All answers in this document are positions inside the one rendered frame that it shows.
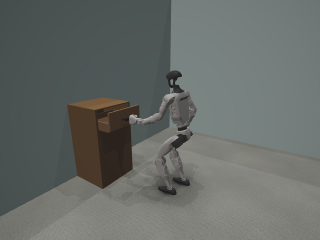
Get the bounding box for drawer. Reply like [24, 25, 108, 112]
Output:
[97, 105, 140, 133]

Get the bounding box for left robot upper arm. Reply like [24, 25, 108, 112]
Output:
[157, 94, 175, 121]

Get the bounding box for right robot upper arm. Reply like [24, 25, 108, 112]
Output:
[184, 90, 197, 114]

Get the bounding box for right robot forearm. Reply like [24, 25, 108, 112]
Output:
[185, 112, 196, 127]

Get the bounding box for left robot forearm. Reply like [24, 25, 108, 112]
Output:
[135, 113, 160, 126]

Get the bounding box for humanoid robot head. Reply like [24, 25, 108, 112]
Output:
[166, 70, 184, 94]

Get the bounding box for left robot shin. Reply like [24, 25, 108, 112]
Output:
[154, 158, 172, 190]

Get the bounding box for cabinet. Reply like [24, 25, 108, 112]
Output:
[67, 97, 133, 189]

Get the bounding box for robot left hand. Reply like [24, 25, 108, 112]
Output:
[129, 114, 138, 125]

